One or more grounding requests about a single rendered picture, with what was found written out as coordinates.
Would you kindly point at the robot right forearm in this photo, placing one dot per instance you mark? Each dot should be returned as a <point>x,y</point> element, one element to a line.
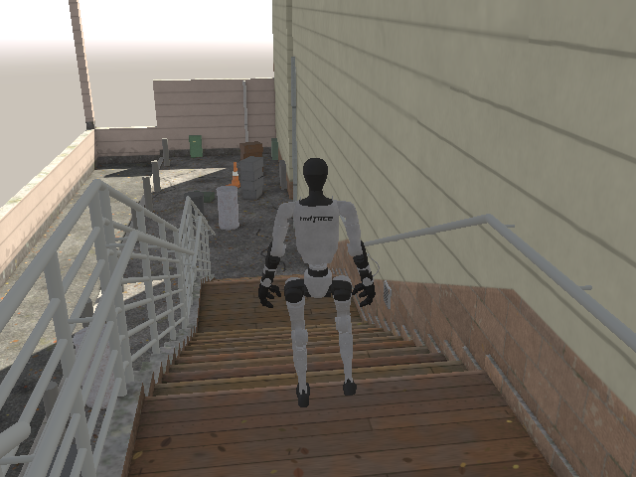
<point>363,267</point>

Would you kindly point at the robot left forearm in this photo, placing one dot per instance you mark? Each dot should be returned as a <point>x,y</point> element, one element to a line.
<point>271,263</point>

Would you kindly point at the robot torso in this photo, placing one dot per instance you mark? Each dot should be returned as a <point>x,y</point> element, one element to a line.
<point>317,236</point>

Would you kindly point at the right robot hand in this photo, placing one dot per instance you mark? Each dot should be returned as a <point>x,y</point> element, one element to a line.
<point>368,290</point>

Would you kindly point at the left robot hand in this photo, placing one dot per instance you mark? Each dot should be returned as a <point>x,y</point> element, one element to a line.
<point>263,293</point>

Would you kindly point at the robot left upper arm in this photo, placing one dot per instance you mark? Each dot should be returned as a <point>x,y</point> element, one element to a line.
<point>284,212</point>

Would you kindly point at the right robot shin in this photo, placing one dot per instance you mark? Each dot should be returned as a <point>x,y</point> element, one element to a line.
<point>346,350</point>

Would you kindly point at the robot right upper arm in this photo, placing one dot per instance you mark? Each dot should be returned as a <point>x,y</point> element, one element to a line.
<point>348,211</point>

